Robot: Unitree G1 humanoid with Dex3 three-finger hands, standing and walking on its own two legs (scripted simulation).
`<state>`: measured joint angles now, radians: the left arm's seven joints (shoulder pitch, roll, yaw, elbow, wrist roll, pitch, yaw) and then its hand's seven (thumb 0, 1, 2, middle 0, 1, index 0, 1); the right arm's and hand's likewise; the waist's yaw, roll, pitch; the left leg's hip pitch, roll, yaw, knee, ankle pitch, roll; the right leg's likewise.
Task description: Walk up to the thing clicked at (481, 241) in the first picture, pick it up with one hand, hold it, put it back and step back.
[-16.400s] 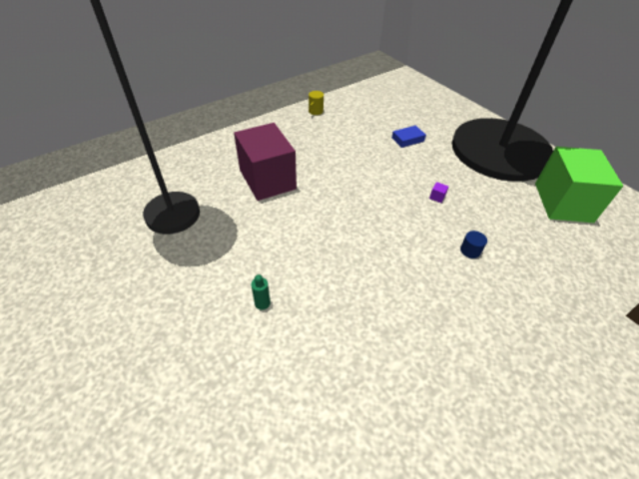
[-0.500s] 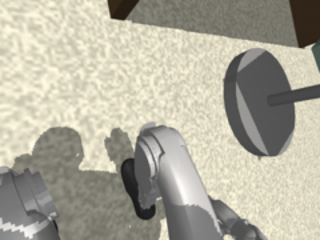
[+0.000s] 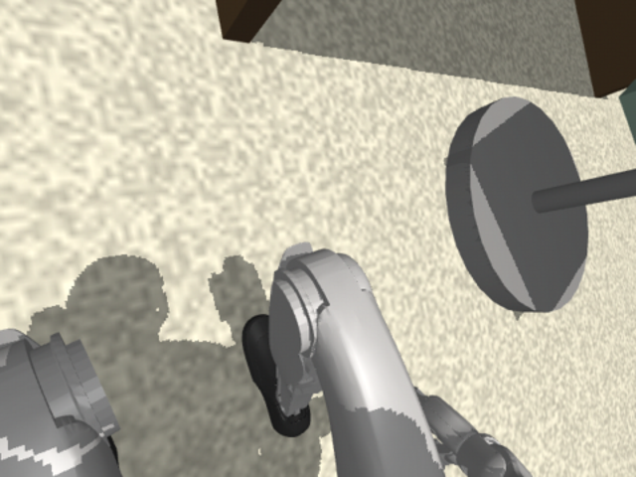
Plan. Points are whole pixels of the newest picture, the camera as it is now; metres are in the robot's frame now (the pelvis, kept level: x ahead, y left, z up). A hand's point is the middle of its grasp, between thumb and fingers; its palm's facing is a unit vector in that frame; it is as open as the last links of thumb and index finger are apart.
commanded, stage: close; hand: left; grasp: from above
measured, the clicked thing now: out of the picture +0.45 +0.42 -0.26
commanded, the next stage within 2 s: settle in 1.00 s
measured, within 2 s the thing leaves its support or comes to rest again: leaves its support in 1.44 s
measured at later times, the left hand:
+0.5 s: hand out of the picture +0.43 +0.41 -0.23, palm faces -0.44 -0.16 -0.89, open 12.1 cm
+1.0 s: hand out of the picture +0.43 +0.41 -0.23, palm faces -0.43 -0.17 -0.89, open 11.0 cm
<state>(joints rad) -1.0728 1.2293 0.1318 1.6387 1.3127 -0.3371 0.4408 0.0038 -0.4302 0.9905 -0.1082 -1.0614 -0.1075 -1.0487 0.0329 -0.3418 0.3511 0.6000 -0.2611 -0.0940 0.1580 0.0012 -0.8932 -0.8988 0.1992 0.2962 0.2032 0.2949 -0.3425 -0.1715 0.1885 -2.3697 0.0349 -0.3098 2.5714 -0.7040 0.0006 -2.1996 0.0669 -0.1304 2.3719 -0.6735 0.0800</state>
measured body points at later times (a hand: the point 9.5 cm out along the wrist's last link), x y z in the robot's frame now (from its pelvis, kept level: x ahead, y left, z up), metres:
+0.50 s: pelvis +0.00 +0.00 +0.00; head +0.27 +0.16 +0.32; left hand +0.45 +0.42 -0.18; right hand +0.10 -0.25 -0.05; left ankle +0.06 +0.13 -0.27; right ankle +0.12 -0.14 -0.26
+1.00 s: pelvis +0.00 +0.00 +0.00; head +0.27 +0.16 +0.32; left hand +0.45 +0.42 -0.18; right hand +0.10 -0.26 -0.05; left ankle +0.06 +0.13 -0.27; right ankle +0.12 -0.14 -0.27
